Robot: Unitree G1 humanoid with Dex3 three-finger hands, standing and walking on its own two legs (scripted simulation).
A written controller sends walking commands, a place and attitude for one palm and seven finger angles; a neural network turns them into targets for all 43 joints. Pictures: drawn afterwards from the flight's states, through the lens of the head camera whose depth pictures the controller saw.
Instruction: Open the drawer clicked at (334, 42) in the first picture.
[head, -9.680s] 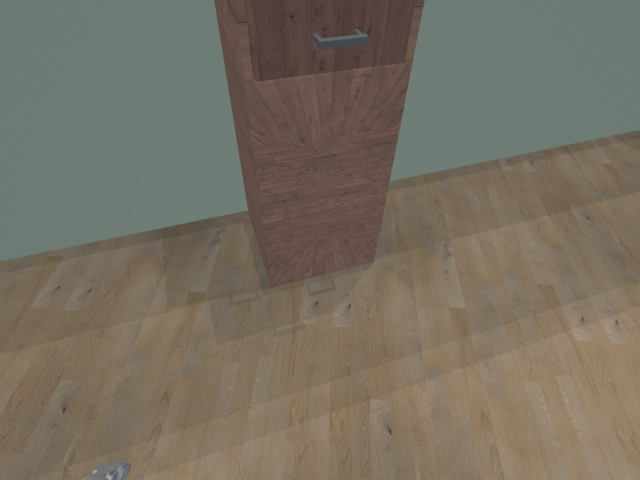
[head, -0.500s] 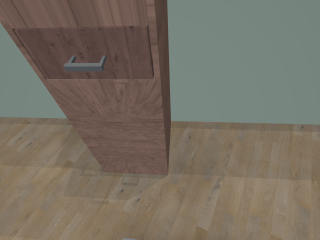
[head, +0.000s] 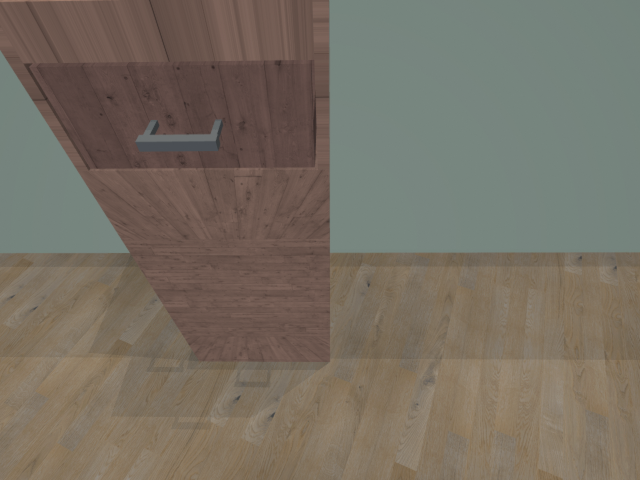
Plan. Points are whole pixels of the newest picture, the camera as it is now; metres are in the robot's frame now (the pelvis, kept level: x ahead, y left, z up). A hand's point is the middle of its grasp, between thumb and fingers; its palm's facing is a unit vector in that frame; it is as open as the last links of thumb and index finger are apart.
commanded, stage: come to a stop and stand still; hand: left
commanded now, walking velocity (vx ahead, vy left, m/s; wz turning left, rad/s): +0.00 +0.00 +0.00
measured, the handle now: (182, 134) +0.55 +0.24 +0.14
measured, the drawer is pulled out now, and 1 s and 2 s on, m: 0.00 0.00 0.00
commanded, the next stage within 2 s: look again from close up in 0.08 s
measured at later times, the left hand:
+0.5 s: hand out of the picture +0.01 +0.19 -0.17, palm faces +0.00 -0.97 -0.23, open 7.3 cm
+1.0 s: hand (158, 412) +0.20 +0.21 +0.00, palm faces +0.05 -0.55 -0.84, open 7.7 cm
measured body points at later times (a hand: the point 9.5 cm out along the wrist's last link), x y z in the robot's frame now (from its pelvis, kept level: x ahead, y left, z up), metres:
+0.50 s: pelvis -0.01 +0.01 -0.01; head +0.00 +0.00 +0.44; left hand +0.01 +0.24 -0.16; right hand -0.01 -0.21 -0.17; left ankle -0.04 +0.12 -0.74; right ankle -0.03 -0.11 -0.74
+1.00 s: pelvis -0.02 +0.00 -0.01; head -0.02 -0.04 +0.44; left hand +0.19 +0.24 +0.04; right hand +0.13 -0.25 -0.12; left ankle -0.04 +0.12 -0.74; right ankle -0.03 -0.11 -0.74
